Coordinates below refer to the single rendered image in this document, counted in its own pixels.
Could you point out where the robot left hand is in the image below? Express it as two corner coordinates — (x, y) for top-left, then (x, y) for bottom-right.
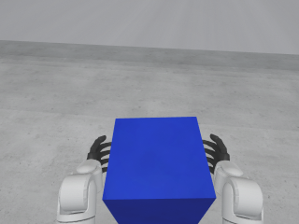
(87, 135), (112, 173)

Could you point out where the carton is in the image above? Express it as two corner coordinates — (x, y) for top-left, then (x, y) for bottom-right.
(102, 117), (217, 224)

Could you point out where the robot right forearm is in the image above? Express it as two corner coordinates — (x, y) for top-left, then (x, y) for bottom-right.
(213, 161), (264, 224)

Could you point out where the robot left forearm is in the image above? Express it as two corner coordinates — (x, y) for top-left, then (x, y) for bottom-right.
(56, 159), (103, 224)

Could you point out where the robot right hand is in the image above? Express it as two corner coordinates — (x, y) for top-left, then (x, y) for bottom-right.
(202, 134), (230, 174)

